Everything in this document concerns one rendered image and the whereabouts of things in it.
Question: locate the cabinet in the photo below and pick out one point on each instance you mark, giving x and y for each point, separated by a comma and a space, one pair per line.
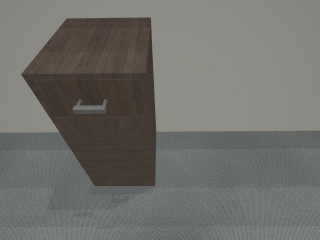
113, 151

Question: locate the handle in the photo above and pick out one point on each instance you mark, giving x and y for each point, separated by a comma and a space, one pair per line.
90, 109

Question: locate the drawer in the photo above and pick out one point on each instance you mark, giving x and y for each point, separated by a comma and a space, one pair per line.
124, 96

